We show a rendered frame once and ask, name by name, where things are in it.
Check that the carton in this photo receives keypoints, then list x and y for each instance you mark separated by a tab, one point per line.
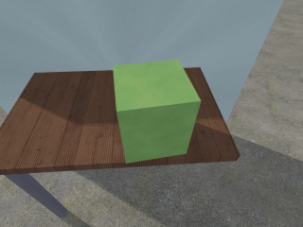
156	108

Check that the table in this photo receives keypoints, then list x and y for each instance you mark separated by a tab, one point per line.
67	121

